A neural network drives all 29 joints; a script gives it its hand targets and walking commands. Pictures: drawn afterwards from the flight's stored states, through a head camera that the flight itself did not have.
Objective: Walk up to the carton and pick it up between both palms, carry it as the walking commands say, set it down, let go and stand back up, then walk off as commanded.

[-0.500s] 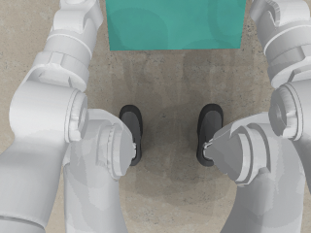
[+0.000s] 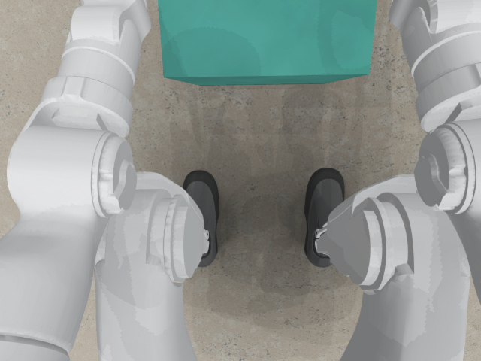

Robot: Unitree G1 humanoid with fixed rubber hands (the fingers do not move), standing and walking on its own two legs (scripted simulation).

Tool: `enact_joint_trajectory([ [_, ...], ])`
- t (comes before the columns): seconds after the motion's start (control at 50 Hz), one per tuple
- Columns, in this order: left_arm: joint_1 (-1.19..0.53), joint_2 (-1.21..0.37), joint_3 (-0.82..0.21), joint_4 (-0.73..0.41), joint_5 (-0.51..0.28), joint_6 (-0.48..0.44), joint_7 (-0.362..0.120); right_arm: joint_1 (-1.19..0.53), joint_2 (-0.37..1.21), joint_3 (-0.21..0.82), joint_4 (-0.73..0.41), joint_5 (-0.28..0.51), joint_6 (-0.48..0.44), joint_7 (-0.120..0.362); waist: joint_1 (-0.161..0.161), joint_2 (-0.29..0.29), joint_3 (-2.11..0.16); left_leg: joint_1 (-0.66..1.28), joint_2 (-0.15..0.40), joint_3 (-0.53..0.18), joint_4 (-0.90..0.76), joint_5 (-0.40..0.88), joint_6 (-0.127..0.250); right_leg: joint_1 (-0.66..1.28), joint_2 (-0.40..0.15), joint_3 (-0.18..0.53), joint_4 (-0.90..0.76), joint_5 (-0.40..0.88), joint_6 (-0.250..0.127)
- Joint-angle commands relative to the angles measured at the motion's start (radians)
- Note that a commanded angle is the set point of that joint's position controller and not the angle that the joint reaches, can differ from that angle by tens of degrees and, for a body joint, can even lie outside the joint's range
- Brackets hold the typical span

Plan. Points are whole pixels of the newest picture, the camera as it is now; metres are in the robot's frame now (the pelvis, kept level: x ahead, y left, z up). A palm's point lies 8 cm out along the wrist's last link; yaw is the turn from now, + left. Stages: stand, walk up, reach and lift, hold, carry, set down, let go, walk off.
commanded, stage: reach and lift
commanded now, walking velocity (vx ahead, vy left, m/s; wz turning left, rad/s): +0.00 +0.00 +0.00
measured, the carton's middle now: out of the picture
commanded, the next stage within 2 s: none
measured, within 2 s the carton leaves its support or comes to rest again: leaves its support in 0.28 s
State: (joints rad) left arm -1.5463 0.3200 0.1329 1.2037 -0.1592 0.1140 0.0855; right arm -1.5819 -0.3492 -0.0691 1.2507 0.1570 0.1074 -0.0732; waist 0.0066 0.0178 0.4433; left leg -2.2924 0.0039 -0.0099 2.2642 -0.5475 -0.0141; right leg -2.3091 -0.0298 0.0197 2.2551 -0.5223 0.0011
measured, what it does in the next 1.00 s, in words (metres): stands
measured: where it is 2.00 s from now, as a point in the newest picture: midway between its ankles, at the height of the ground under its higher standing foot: (261, 233)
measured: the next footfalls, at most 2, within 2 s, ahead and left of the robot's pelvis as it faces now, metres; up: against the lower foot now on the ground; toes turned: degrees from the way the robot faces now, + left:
none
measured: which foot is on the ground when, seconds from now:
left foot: down 0.00-1.00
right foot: down 0.00-1.00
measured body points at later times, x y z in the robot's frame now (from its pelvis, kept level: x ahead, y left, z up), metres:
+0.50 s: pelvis +0.01 +0.00 +0.01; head +0.36 -0.01 +0.28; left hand +0.56 +0.15 -0.14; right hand +0.56 -0.16 -0.15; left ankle +0.12 +0.12 -0.31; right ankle +0.13 -0.13 -0.31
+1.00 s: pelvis +0.01 +0.00 +0.05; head +0.36 -0.01 +0.34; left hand +0.56 +0.16 -0.08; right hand +0.57 -0.16 -0.09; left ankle +0.12 +0.12 -0.31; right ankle +0.13 -0.13 -0.31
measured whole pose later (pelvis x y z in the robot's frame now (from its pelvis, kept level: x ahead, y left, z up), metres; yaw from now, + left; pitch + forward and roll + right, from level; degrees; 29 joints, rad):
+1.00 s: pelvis +0.01 +0.00 +0.05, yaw +0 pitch +43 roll +1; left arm -1.28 0.14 0.40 0.80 0.07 0.28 0.10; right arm -1.34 -0.21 -0.29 0.91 -0.03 0.27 -0.10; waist 0.01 0.00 0.13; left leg -2.28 -0.02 -0.03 2.10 -0.56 -0.04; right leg -2.30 0.01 0.03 2.09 -0.54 0.02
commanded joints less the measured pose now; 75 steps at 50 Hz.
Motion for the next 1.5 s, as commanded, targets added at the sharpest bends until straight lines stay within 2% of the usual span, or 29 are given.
enact_joint_trajectory([
  [0.0, -0.434, -0.966, -0.19, -0.232, -0.033, -0.005, -0.269, -0.397, 0.962, 0.16, -0.227, 0.03, -0.003, 0.267, -0.015, -0.029, -1.075, 0.463, -0.115, 0.064, -0.167, 0.232, 0.011, 0.549, 0.122, -0.067, -0.152, 0.235, -0.016],
  [0.16, -0.41, -1.017, -0.205, -0.267, -0.049, -0.001, -0.278, -0.375, 1.007, 0.177, -0.267, 0.046, 0.002, 0.273, -0.02, -0.03, -1.119, 0.457, -0.122, 0.067, -0.157, 0.293, 0.015, 0.569, 0.125, -0.069, -0.143, 0.299, -0.021],
  [0.28, -0.458, -1.062, -0.247, -0.34, -0.078, -0.001, -0.261, -0.43, 1.047, 0.219, -0.36, 0.079, 0.0, 0.263, -0.015, -0.028, -1.34, 0.565, -0.125, 0.075, -0.156, 0.379, 0.007, 0.643, 0.131, -0.086, -0.139, 0.376, -0.013],
  [0.36, -0.474, -1.081, -0.25, -0.364, -0.072, 0.01, -0.246, -0.475, 1.063, 0.234, -0.418, 0.086, 0.008, 0.256, -0.005, -0.028, -1.43, 0.613, -0.126, 0.082, -0.168, 0.385, 0.002, 0.652, 0.135, -0.097, -0.154, 0.373, -0.004],
  [0.6, -0.479, -1.117, -0.176, -0.377, 0.036, 0.088, -0.263, -0.481, 1.094, 0.17, -0.414, -0.009, 0.076, 0.252, -0.002, -0.042, -1.407, 0.542, -0.131, 0.097, -0.241, 0.215, 0.002, 0.619, 0.142, -0.094, -0.236, 0.209, -0.002],
  [0.88, -0.41, -1.165, -0.182, -0.448, 0.106, 0.15, -0.282, -0.396, 1.175, 0.15, -0.44, -0.065, 0.138, 0.26, 0.013, -0.038, -1.505, 0.586, -0.143, 0.104, -0.309, 0.28, -0.001, 0.647, 0.164, -0.099, -0.302, 0.261, 0.009],
  [1.08, -0.364, -1.226, -0.255, -0.529, 0.088, 0.174, -0.274, -0.342, 1.229, 0.196, -0.521, -0.071, 0.163, 0.248, 0.007, -0.035, -1.672, 0.656, -0.153, 0.1, -0.36, 0.369, -0.011, 0.74, 0.176, -0.101, -0.343, 0.355, 0.01],
  [1.3, -0.285, -1.252, -0.173, -0.478, 0.171, 0.207, -0.271, -0.273, 1.247, 0.134, -0.505, -0.145, 0.198, 0.259, 0.014, -0.035, -1.575, 0.644, -0.163, 0.092, -0.467, 0.279, -0.009, 0.671, 0.188, -0.101, -0.454, 0.249, 0.007],
  [1.48, -0.27, -1.271, -0.154, -0.48, 0.191, 0.23, -0.285, -0.258, 1.271, 0.121, -0.509, -0.17, 0.221, 0.263, 0.015, -0.043, -1.603, 0.662, -0.165, 0.097, -0.527, 0.236, -0.01, 0.726, 0.196, -0.101, -0.523, 0.215, 0.007],
])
